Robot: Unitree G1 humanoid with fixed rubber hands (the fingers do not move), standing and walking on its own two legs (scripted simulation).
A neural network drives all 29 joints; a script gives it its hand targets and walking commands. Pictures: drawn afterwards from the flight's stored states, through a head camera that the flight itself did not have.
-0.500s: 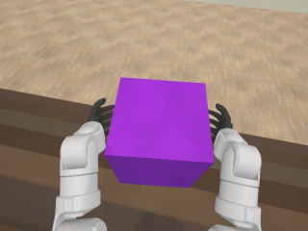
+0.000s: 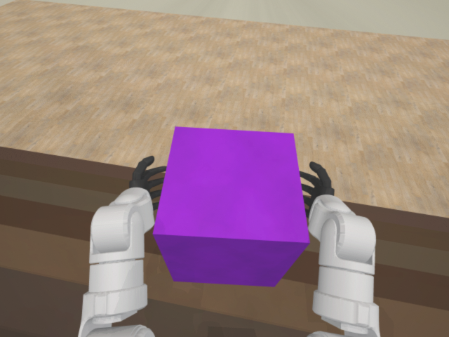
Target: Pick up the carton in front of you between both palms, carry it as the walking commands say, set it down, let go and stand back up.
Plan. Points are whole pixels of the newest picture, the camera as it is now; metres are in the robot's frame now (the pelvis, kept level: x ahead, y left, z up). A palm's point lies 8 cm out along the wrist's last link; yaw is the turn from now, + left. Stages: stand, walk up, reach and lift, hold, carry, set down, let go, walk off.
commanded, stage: carry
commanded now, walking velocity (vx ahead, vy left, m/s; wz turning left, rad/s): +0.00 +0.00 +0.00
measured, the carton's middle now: (228, 213) +0.34 +0.00 +0.04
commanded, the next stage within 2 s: none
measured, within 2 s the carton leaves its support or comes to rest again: neither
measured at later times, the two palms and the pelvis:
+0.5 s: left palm (140, 205) +0.30 +0.15 +0.11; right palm (326, 214) +0.30 -0.15 +0.11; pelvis -0.03 +0.00 +0.00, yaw +0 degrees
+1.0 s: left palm (141, 208) +0.29 +0.15 +0.11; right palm (328, 217) +0.29 -0.15 +0.11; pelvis -0.03 +0.00 +0.00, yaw +0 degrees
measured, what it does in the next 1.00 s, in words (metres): stands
